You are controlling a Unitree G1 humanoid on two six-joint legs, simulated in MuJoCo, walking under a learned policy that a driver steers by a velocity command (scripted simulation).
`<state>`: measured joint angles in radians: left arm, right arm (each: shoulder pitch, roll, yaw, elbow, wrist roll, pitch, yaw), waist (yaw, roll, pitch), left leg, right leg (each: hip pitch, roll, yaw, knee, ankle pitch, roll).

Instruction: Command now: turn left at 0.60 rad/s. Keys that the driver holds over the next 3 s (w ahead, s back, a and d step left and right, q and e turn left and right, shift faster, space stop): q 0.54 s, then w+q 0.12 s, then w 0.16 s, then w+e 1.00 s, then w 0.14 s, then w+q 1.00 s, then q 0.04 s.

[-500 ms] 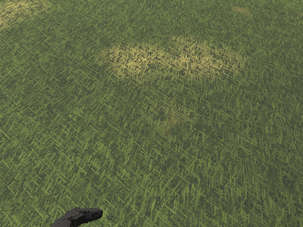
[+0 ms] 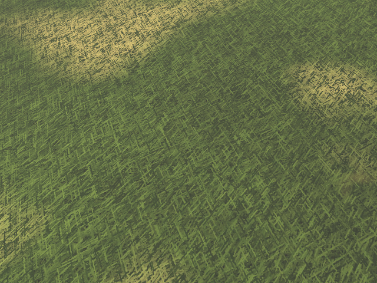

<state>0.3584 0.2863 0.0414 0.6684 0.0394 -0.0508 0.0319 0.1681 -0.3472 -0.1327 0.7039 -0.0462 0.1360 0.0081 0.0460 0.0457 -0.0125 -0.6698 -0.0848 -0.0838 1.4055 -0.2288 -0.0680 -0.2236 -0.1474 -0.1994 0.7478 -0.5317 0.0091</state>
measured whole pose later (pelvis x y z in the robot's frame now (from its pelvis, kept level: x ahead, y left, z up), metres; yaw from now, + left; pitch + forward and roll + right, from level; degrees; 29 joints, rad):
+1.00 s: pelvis +0.26 +0.20 -0.15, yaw +27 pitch +2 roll +0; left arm 0.07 0.24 0.05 0.70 0.02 -0.03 -0.02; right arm 0.52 -0.25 -0.05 0.88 -0.03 -0.04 0.00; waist -0.10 0.01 -0.04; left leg -0.05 -0.11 -0.20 0.39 -0.36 0.09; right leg -0.35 0.04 0.00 0.49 -0.24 -0.05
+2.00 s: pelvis +0.77 +0.28 -0.16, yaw -5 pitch +2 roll +1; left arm 0.05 0.24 0.04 0.70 0.04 -0.04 -0.04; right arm 0.41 -0.24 -0.03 0.93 -0.01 -0.06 0.00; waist -0.06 0.01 0.05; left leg -0.13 0.08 0.13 0.93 -0.45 0.00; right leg -0.48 0.04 -0.07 0.62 -0.17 -0.11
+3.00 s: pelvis +1.32 +0.33 -0.16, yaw +26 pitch +2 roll +1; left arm 0.02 0.25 0.01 0.70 0.03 -0.06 -0.02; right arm 0.45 -0.29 -0.07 0.88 -0.01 -0.04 -0.01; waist -0.10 -0.02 0.04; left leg 0.03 -0.14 -0.21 0.38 -0.41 0.10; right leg -0.52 -0.02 0.03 0.54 -0.08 0.01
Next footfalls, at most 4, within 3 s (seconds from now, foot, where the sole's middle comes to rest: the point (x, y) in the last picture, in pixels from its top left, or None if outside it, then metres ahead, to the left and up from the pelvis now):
0.30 left None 0.16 0.25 -0.92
1.00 right None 0.38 0.15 -0.92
1.44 left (120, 275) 0.60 0.42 -0.92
1.94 right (179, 211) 0.89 0.20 -0.92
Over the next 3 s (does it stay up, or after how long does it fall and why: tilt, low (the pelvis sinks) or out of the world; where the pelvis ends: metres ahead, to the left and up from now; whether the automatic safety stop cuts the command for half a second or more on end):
stays up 1.32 0.33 -0.16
